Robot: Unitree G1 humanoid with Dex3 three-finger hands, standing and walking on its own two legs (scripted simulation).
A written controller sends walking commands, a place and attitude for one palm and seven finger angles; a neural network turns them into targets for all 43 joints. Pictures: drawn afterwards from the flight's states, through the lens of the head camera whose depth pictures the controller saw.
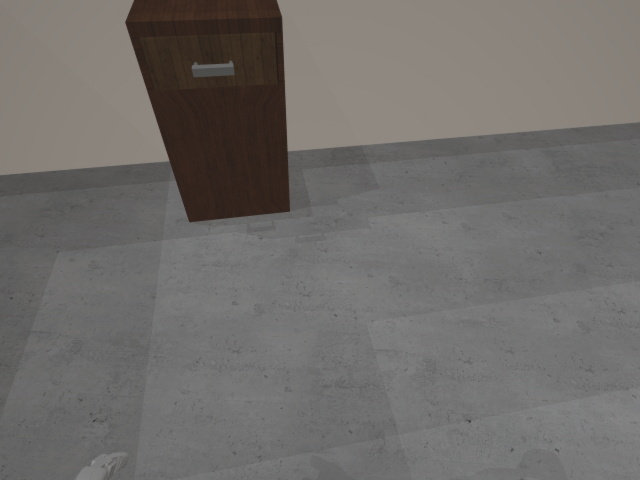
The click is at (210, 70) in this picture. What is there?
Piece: drawer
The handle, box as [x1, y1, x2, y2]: [192, 61, 234, 76]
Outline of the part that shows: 233,65 231,61 229,61 226,64 198,65 196,62 194,62 194,64 192,65 193,76 234,74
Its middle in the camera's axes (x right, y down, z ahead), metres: -0.34 -0.54 +1.21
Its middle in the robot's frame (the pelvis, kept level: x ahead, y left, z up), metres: +1.25 +0.39 -0.08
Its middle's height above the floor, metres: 0.69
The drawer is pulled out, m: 0.00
